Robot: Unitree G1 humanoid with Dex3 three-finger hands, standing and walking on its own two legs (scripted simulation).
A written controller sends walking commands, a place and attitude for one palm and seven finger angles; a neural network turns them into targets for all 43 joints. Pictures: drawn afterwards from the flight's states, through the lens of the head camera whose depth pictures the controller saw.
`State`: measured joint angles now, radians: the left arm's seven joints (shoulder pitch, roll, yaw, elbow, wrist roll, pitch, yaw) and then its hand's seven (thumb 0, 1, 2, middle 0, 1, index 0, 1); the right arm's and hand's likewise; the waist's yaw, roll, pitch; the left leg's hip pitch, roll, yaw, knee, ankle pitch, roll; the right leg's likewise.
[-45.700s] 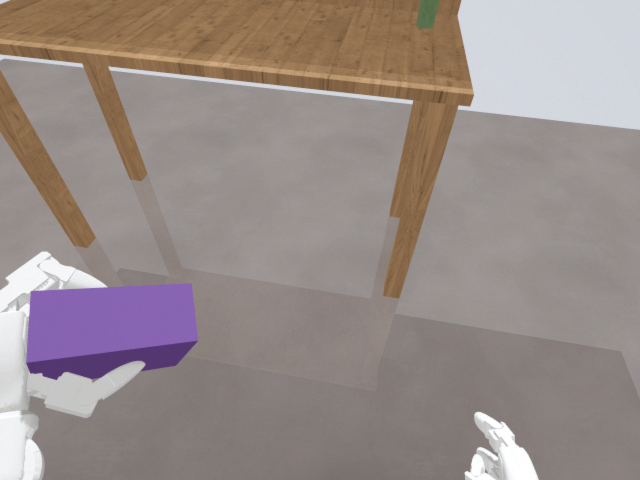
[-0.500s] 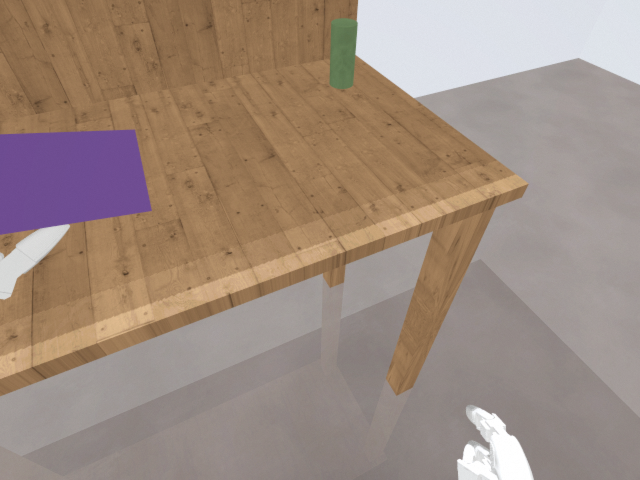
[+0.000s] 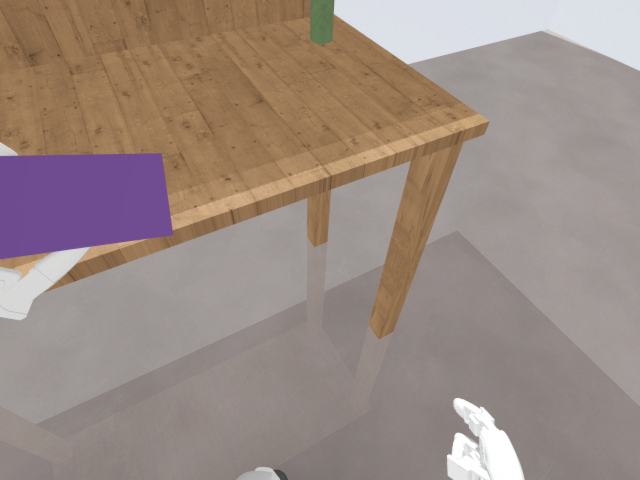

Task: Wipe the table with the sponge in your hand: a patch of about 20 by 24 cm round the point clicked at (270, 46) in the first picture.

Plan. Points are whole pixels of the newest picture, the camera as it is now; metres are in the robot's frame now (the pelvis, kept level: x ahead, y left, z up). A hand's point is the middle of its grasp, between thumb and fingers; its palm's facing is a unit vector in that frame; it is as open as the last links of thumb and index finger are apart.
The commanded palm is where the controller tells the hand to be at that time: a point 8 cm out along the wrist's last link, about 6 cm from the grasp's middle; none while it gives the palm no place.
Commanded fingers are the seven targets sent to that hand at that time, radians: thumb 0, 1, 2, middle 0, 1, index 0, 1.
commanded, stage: stop stepping back and stand still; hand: left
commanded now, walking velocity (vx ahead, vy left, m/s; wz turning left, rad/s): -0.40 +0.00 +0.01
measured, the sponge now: (90, 202) +0.26 +0.20 +0.27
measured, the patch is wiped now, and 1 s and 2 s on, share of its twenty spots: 1.00 1.00 1.00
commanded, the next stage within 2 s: stand and wait in 0.92 s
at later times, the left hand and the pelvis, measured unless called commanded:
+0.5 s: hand out of the picture +0.05 +0.25 +0.30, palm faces +0.58 -0.79 -0.21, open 9.9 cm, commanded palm +0.02 +0.30 +0.31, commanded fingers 0.00 0.10 1.30 -1.20 -1.60 -1.20 -1.60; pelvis -0.13 +0.01 -0.01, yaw +3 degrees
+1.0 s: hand out of the picture +0.04 +0.26 +0.30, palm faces +0.65 -0.68 -0.34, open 9.9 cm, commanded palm -0.03 +0.30 +0.31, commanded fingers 0.00 0.10 1.30 -1.20 -1.60 -1.20 -1.60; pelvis -0.16 +0.00 +0.00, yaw +7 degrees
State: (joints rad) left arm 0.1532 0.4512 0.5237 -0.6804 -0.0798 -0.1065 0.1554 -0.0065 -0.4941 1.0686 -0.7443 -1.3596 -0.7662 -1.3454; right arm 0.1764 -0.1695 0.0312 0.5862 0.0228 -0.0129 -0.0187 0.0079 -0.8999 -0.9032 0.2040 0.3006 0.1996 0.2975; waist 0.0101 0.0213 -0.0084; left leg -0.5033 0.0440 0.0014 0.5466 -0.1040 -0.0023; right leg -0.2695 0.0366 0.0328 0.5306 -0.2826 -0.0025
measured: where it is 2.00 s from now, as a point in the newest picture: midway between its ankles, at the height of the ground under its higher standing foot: outside the picture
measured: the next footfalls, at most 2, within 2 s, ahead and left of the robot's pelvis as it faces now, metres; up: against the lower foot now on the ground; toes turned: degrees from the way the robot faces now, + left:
left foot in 0.18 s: -0.03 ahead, +0.16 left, +0.00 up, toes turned +6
right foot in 0.68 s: -0.08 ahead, -0.09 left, +0.00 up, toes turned +5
